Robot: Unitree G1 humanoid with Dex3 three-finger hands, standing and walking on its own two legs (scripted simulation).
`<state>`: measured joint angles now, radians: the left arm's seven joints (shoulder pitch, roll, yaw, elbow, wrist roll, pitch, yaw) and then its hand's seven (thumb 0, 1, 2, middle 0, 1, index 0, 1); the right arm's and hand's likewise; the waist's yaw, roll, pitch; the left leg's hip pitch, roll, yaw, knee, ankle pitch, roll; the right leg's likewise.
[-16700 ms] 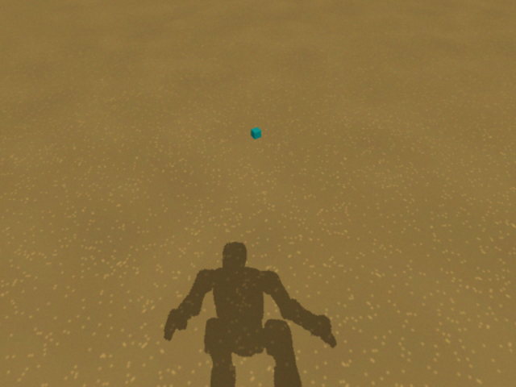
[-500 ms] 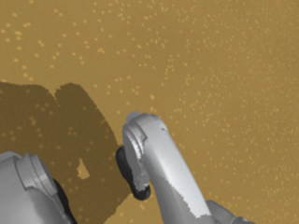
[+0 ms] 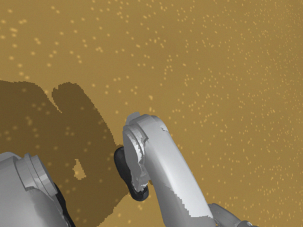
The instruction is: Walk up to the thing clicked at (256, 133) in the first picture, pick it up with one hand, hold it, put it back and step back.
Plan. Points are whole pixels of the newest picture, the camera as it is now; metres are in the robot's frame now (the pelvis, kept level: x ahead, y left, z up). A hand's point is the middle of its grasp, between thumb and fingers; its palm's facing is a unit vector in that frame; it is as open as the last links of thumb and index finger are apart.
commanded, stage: close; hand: left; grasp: from above
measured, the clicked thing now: out of the picture +0.41 +0.35 -0.29
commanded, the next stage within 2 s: settle in 1.24 s
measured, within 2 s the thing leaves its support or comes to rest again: leaves its support in 1.76 s
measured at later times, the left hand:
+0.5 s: hand out of the picture +0.41 +0.34 -0.24, palm faces -0.22 -0.36 -0.91, open 11.5 cm
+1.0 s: hand out of the picture +0.41 +0.34 -0.25, palm faces -0.23 -0.36 -0.91, open 8.1 cm
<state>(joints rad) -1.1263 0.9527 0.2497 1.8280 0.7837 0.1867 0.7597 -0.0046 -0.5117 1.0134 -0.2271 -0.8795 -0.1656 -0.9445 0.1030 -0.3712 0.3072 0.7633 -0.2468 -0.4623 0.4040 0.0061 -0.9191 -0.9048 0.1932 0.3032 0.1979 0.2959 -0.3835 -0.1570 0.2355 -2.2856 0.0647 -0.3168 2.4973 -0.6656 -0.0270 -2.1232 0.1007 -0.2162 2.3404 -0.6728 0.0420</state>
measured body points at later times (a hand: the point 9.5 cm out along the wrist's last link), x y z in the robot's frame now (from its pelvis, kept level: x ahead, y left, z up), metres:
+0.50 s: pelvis +0.00 +0.00 +0.00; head +0.27 +0.12 +0.33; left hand +0.43 +0.36 -0.19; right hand +0.03 -0.24 -0.05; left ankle +0.08 +0.14 -0.28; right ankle +0.12 -0.11 -0.28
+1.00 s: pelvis +0.00 +0.00 +0.00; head +0.27 +0.12 +0.34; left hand +0.42 +0.35 -0.19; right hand +0.03 -0.24 -0.04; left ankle +0.08 +0.14 -0.28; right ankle +0.12 -0.11 -0.28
